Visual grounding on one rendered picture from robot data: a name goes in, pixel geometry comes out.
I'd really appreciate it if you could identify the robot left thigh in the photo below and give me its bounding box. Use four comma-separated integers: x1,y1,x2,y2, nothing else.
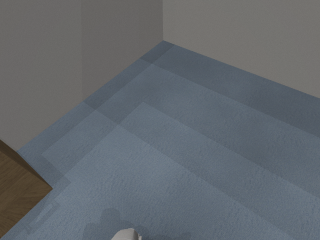
111,229,142,240

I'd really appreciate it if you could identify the cabinet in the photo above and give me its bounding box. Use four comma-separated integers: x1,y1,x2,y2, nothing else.
0,140,53,239

